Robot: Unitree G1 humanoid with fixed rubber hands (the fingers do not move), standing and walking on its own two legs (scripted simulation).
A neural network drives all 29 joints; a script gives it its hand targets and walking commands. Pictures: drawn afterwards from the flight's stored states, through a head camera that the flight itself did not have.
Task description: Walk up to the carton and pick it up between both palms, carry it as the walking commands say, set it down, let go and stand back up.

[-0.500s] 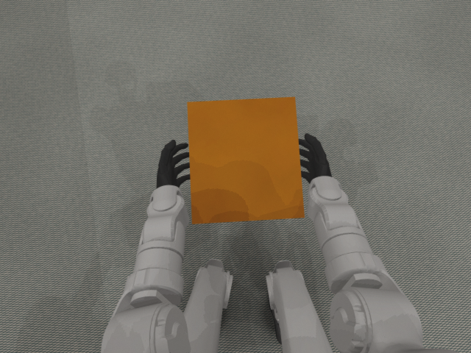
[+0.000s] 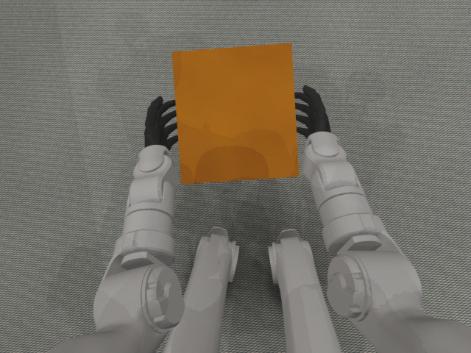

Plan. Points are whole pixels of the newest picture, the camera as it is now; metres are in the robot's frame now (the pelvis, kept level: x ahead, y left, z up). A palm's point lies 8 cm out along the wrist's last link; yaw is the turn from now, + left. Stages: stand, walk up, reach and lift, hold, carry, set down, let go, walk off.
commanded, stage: set down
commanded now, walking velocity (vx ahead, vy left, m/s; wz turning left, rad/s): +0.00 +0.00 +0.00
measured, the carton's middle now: (236, 126) +0.49 +0.05 -0.17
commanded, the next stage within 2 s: none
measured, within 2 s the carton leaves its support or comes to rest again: rests again in 1.82 s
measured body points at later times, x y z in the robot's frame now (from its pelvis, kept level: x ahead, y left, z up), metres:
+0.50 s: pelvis -0.02 +0.02 -0.07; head +0.29 +0.02 +0.26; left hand +0.47 +0.19 -0.20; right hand +0.50 -0.08 -0.20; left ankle +0.08 +0.14 -0.51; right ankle +0.09 -0.11 -0.51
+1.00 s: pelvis -0.02 +0.01 -0.12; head +0.34 +0.01 +0.15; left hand +0.49 +0.19 -0.28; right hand +0.53 -0.08 -0.29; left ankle +0.08 +0.14 -0.51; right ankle +0.09 -0.11 -0.51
